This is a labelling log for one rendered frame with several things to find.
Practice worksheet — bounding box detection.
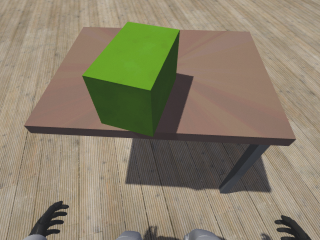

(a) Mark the robot right hand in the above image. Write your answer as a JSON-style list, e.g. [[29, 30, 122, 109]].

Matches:
[[274, 215, 311, 240]]

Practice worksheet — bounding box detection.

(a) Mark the robot left hand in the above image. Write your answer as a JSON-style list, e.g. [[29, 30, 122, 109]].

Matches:
[[29, 201, 69, 237]]

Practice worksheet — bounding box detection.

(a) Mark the table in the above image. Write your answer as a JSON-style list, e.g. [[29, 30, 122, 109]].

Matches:
[[24, 27, 296, 194]]

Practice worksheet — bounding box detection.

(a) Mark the carton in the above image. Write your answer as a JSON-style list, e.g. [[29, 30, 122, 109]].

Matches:
[[82, 22, 180, 137]]

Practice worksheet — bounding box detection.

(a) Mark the robot left thigh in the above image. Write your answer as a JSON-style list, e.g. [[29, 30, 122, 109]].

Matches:
[[116, 230, 143, 240]]

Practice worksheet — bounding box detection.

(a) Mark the robot thigh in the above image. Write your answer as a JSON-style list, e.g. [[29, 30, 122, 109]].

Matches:
[[116, 230, 143, 240], [183, 228, 220, 240]]

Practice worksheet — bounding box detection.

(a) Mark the robot right thigh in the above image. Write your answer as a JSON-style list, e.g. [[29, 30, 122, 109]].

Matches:
[[183, 228, 220, 240]]

